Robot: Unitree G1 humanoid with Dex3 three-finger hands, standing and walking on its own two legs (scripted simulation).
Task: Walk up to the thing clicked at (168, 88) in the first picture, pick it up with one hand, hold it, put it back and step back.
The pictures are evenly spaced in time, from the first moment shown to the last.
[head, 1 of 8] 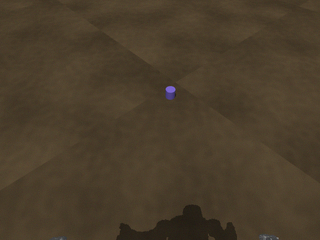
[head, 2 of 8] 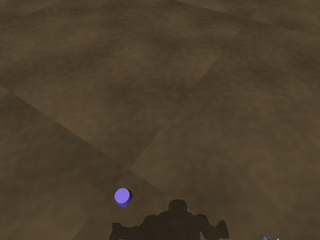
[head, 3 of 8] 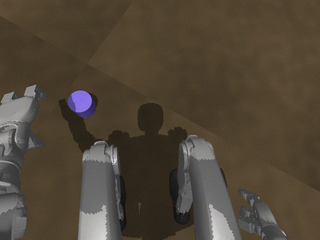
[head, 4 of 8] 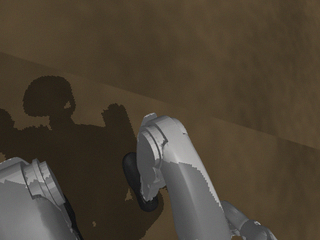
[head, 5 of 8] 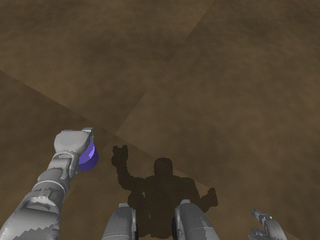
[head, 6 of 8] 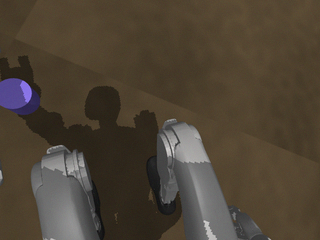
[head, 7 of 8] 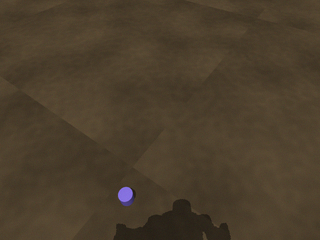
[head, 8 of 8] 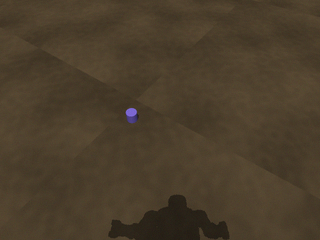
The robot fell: no
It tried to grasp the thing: yes
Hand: left
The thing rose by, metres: 0.65
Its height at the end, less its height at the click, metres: +0.00
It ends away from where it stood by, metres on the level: 0.01
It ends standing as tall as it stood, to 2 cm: yes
